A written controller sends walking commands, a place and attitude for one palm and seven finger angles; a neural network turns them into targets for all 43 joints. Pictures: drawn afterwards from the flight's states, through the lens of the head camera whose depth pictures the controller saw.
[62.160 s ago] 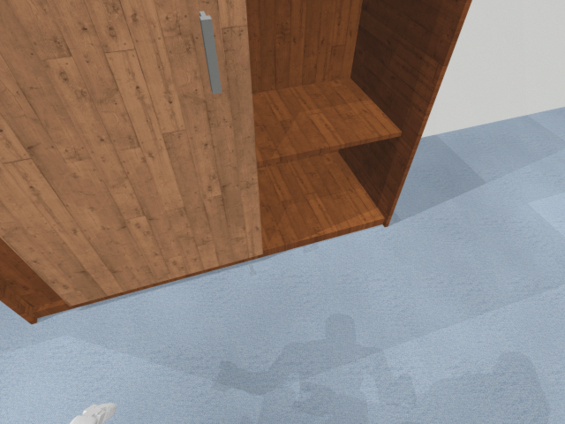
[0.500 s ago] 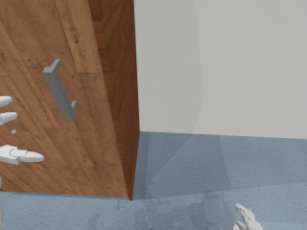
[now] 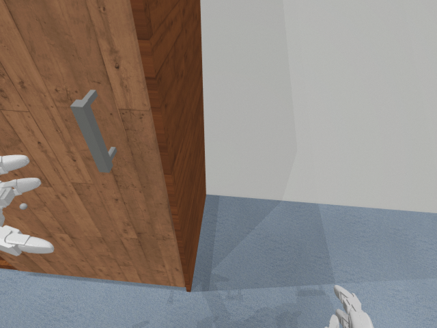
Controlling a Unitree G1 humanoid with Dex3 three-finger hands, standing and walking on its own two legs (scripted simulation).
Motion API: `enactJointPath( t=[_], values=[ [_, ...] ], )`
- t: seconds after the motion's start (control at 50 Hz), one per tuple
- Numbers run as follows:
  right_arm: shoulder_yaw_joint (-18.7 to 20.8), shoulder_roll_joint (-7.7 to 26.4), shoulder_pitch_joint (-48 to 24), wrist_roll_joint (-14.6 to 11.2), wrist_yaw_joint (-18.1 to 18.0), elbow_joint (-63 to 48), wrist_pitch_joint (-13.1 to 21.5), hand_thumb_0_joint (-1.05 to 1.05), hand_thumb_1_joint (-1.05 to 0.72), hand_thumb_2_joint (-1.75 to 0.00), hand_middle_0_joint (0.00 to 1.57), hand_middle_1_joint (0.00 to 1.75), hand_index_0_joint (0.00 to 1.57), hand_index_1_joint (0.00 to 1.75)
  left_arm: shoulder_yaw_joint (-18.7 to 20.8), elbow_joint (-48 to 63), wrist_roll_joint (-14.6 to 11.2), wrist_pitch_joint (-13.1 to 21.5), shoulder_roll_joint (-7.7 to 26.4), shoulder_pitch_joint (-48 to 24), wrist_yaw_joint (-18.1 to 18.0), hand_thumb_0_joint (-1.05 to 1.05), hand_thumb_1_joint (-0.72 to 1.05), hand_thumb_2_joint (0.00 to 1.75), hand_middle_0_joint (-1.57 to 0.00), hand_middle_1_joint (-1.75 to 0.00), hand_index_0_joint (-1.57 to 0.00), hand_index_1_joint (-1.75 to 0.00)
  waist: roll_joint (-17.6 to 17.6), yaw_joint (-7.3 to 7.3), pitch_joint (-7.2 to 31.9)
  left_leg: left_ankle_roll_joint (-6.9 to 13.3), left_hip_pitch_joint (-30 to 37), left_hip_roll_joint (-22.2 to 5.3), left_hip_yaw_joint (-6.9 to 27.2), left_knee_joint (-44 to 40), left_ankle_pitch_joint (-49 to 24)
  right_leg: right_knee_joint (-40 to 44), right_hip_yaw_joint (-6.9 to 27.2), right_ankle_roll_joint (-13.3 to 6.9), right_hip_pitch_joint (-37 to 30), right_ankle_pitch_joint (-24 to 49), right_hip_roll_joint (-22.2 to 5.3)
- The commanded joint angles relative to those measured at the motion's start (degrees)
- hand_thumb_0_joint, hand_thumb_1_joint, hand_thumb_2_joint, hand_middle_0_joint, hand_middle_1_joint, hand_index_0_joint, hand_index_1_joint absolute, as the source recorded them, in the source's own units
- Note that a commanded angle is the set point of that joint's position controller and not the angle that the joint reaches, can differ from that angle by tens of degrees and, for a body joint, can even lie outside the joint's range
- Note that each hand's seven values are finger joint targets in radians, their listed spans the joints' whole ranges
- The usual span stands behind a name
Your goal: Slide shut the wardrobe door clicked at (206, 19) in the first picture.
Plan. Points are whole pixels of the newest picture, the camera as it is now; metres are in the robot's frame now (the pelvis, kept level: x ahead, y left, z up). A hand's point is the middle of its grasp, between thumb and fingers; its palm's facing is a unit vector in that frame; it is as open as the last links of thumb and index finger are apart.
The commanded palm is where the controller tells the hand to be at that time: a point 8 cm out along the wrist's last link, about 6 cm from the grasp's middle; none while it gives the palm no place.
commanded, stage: draw the hand back to the body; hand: left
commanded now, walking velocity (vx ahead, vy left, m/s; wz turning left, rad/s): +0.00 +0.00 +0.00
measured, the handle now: (98, 132) +0.40 +0.30 +0.15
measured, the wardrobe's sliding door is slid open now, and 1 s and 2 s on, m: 0.00 0.00 0.00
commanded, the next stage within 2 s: step back with the hand held close in 1.46 s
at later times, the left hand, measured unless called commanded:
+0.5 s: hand (34, 219) +0.21 +0.31 +0.14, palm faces +0.40 -0.88 -0.24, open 14.1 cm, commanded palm +0.16 +0.34 +0.17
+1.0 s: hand (57, 199) +0.23 +0.28 +0.16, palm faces +0.43 -0.83 -0.36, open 9.5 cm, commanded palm +0.18 +0.32 +0.18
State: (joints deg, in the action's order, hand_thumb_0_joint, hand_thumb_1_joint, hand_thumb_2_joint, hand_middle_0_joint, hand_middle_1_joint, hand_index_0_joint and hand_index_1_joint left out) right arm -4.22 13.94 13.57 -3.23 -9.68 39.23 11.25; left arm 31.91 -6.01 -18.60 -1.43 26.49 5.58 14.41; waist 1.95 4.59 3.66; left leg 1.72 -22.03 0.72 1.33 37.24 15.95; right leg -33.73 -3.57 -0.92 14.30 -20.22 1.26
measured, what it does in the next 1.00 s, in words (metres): stands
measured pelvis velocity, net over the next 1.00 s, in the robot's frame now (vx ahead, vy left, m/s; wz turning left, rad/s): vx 0.03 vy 0.02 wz -0.05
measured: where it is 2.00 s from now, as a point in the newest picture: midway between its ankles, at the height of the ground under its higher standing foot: outside the picture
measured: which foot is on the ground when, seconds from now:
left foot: down 0.00-1.00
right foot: down 0.00-1.00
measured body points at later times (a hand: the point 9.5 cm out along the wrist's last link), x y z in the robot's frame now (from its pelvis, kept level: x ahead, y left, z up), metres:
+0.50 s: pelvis -0.01 +0.00 +0.00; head -0.03 -0.01 +0.45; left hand +0.18 +0.36 +0.15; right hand +0.19 -0.24 -0.05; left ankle +0.04 +0.10 -0.73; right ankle -0.03 -0.11 -0.73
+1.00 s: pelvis +0.03 +0.02 +0.01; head +0.00 +0.01 +0.46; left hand +0.21 +0.32 +0.18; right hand +0.20 -0.20 -0.07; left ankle +0.04 +0.10 -0.73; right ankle -0.03 -0.11 -0.73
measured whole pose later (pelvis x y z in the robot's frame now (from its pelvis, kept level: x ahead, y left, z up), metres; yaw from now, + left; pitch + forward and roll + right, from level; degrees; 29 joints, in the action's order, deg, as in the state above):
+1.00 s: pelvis +0.03 +0.02 +0.01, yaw -3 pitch -2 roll +0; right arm -2.5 12.7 11.9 0.0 -4.1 37.3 8.4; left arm 18.8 20.4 -4.4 2.4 20.4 23.8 -6.7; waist 2.0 4.4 1.1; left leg 3.1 -10.7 2.2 -2.2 27.1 14.1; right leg -24.7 0.1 0.7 4.5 -17.7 -0.5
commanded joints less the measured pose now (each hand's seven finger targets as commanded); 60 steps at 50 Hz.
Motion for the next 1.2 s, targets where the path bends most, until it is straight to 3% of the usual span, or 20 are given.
enactJointPath(
  t=[0.0,0.08,0.12,0.22,0.36,0.38,0.4,0.42,0.46,0.48,0.52,0.56,0.6,0.62,0.72,0.78,0.96,1.06,1.12,1.18],
  values=[
    [2.52,7.52,-8.02,-0.71,-2.11,-10.08,6.41,0.00,-0.90,-0.90,0.20,0.30,0.20,0.30,2.41,14.90,-5.09,2.90,17.35,-16.33,9.29,0.00,-0.55,0.20,-0.25,-1.15,-0.25,-1.15,6.60,-2.10,7.73,0.75,12.88,-0.50,2.42,-6.65,-7.95,6.98,1.80,-0.14,3.05,11.16,0.15],
    [2.82,8.51,-6.73,-0.84,-1.01,-10.28,7.62,0.00,-0.90,-0.90,0.20,0.30,0.20,0.30,6.98,7.84,-6.38,1.62,21.90,-10.97,15.02,0.00,-0.55,0.20,-0.25,-1.15,-0.25,-1.15,2.31,-1.42,4.24,1.13,9.83,-0.41,2.42,-6.59,-8.86,7.81,2.88,0.58,2.36,12.81,-0.12],
    [3.26,8.48,-6.47,-0.78,-0.04,-11.13,7.79,0.00,-0.90,-0.90,0.20,0.30,0.20,0.30,10.66,7.08,-7.01,0.56,23.92,-7.90,15.04,0.00,-0.55,0.20,-0.25,-1.15,-0.25,-1.15,1.89,-0.01,4.66,1.03,8.60,-0.27,2.10,-5.97,-9.38,7.83,3.38,0.86,1.64,12.82,-0.33],
    [3.50,7.83,-6.99,-1.24,2.02,-13.80,7.96,0.00,-0.90,-0.90,0.20,0.30,0.20,0.30,11.04,10.71,-9.39,-0.50,19.32,-1.79,13.09,0.00,-0.55,0.20,-0.25,-1.15,-0.25,-1.15,2.36,0.47,6.43,0.44,8.44,-0.58,1.44,-4.29,-9.59,7.39,5.10,2.20,1.32,14.84,-1.69],
    [3.84,8.44,-6.92,-1.50,1.48,-13.86,8.75,0.00,-0.90,-0.90,0.20,0.30,0.20,0.30,4.96,18.09,-7.74,-0.04,15.76,-6.62,11.37,0.00,-0.37,0.29,-0.24,-1.04,-0.24,-1.04,2.50,-1.77,3.54,0.93,9.27,-1.17,1.82,-4.89,-5.45,8.38,5.43,2.33,5.56,7.78,-1.05],
    [4.58,8.63,-7.71,1.21,2.67,-12.67,8.13,0.00,-0.90,-0.90,0.20,0.30,0.20,0.30,6.84,22.37,4.66,3.66,24.53,-12.36,-2.06,0.00,-0.33,0.31,-0.24,-1.02,-0.24,-1.02,3.62,-0.25,-1.30,0.34,6.85,-0.36,1.47,-5.93,-3.74,13.25,6.42,0.49,7.64,3.79,-1.16],
    [4.33,7.90,-8.38,1.51,2.88,-12.56,8.24,0.00,-0.90,-0.90,0.20,0.30,0.20,0.30,1.16,20.07,5.41,4.38,15.09,-6.75,-7.66,0.00,-0.30,0.32,-0.24,-1.00,-0.24,-1.00,3.98,-1.71,-3.80,-0.03,7.08,-0.65,1.24,-7.02,-0.78,13.40,5.19,0.00,8.61,0.51,-2.16],
    [4.48,8.23,-8.48,1.45,2.84,-12.37,8.32,0.00,-0.90,-0.90,0.20,0.30,0.20,0.30,-0.11,22.34,5.84,4.54,13.30,-6.20,-10.64,0.00,-0.26,0.34,-0.24,-0.98,-0.24,-0.98,1.44,-1.48,-4.05,-0.13,6.96,-0.77,1.57,-7.44,1.13,13.33,4.81,-0.05,8.53,-0.62,-2.28],
    [4.41,7.14,-8.46,1.68,2.96,-11.84,7.44,0.00,-0.90,-0.90,0.20,0.30,0.20,0.30,-1.61,28.31,8.64,6.17,11.03,-0.37,-15.20,0.00,-0.19,0.37,-0.24,-0.94,-0.24,-0.94,5.97,-0.92,-0.35,0.06,9.90,-1.01,1.66,-8.95,2.71,12.08,4.34,-0.47,6.23,-0.61,-2.41],
    [4.39,7.09,-8.35,1.84,2.99,-11.56,7.15,0.00,-0.90,-0.90,0.20,0.30,0.20,0.30,-0.38,30.08,9.34,6.92,12.15,1.52,-17.06,0.00,-0.15,0.39,-0.24,-0.92,-0.24,-0.92,6.87,-0.57,1.48,0.15,10.53,-1.06,1.73,-9.65,2.54,11.56,4.18,-0.62,4.80,0.64,-2.42],
    [4.61,6.99,-7.88,2.22,3.17,-10.73,6.83,0.00,-0.90,-0.90,0.20,0.30,0.20,0.30,-0.24,34.46,10.99,8.44,12.52,3.43,-19.83,0.00,-0.08,0.43,-0.23,-0.87,-0.23,-0.87,7.49,-0.29,5.89,0.11,11.84,-1.34,1.87,-10.74,1.12,10.44,3.80,-0.78,1.21,2.73,-2.20],
    [4.57,6.37,-8.04,2.48,3.20,-10.52,6.37,0.00,-0.90,-0.90,0.20,0.30,0.20,0.30,-1.17,34.47,11.78,8.94,10.57,6.48,-21.46,0.00,-0.01,0.46,-0.23,-0.83,-0.23,-0.83,5.11,-0.56,5.27,0.17,12.42,-1.75,2.09,-11.63,0.35,10.13,3.37,-0.64,0.80,4.01,-2.04],
    [4.72,6.13,-8.15,2.42,3.21,-10.07,5.31,0.00,-0.90,-0.90,0.20,0.30,0.20,0.30,-1.68,33.45,12.47,8.90,9.52,6.91,-22.33,0.00,0.07,0.50,-0.23,-0.79,-0.23,-0.79,4.30,-0.88,3.72,0.14,12.87,-2.00,1.88,-12.46,-0.34,10.51,3.25,-0.53,0.58,4.85,-1.85],
    [4.79,6.28,-7.86,2.51,3.14,-9.72,4.80,0.00,-0.90,-0.90,0.20,0.30,0.20,0.30,-1.53,31.86,12.61,8.74,9.42,7.84,-22.56,0.00,0.10,0.51,-0.23,-0.77,-0.23,-0.77,1.46,-0.90,2.74,0.13,12.30,-2.06,1.92,-12.84,-1.12,10.99,3.05,-0.54,-0.14,5.36,-1.66],
    [4.90,6.01,-8.51,2.50,3.47,-9.78,2.08,0.00,-0.90,-0.90,0.20,0.30,0.20,0.30,-4.68,30.49,13.49,8.16,5.94,9.24,-22.27,0.00,0.28,0.60,-0.22,-0.66,-0.22,-0.66,-0.35,-0.94,-0.08,0.01,13.78,-2.50,1.66,-14.11,-6.06,11.23,2.53,-0.36,-1.24,8.53,-1.57],
    [4.77,5.99,-8.86,2.79,3.95,-10.26,1.39,0.00,-0.90,-0.90,0.20,0.30,0.20,0.30,-5.47,34.84,14.13,8.26,5.86,8.74,-22.15,0.00,0.39,0.65,-0.22,-0.60,-0.22,-0.60,3.32,-0.47,2.78,-0.38,16.90,-2.74,1.85,-14.37,-11.55,10.89,2.57,-0.49,-2.96,11.87,-1.67],
    [4.72,5.03,-8.63,3.33,5.02,-11.41,-0.15,0.00,-0.90,-0.90,0.20,0.30,0.20,0.30,-4.70,40.07,14.44,7.75,6.08,14.12,-22.11,0.00,0.72,0.81,-0.21,-0.41,-0.21,-0.41,2.54,0.20,2.86,-2.01,18.37,-3.21,1.37,-14.59,-21.65,11.69,2.01,-0.66,-6.57,17.29,-1.44],
    [4.83,4.92,-8.56,3.36,5.43,-11.91,-1.30,0.00,-0.90,-0.90,0.20,0.30,0.20,0.30,-6.49,40.94,14.36,7.34,4.09,15.09,-21.51,0.00,0.90,0.90,-0.20,-0.30,-0.20,-0.30,4.29,-0.25,1.95,-2.00,19.07,-3.32,0.48,-14.47,-22.92,12.37,2.11,-0.42,-6.51,18.44,-1.49],
    [5.05,5.06,-8.56,3.24,5.44,-12.06,-2.39,0.00,-0.90,-0.90,0.20,0.30,0.20,0.30,-6.43,38.69,14.10,6.74,3.78,16.10,-21.25,0.00,0.90,0.90,-0.20,-0.30,-0.20,-0.30,0.85,-0.37,0.74,-1.66,18.21,-3.31,0.20,-14.88,-20.35,13.09,2.03,-0.34,-6.28,17.47,-1.21],
    [5.00,4.95,-9.22,3.18,5.07,-12.51,-3.09,0.00,-0.90,-0.90,0.20,0.30,0.20,0.30,-6.15,39.30,13.95,6.78,4.31,14.42,-21.21,0.00,0.90,0.90,-0.20,-0.30,-0.20,-0.30,0.83,-0.46,0.91,-0.86,18.40,-2.78,-0.43,-15.11,-16.75,13.64,2.35,-0.16,-6.01,16.52,-1.36]
  ],
)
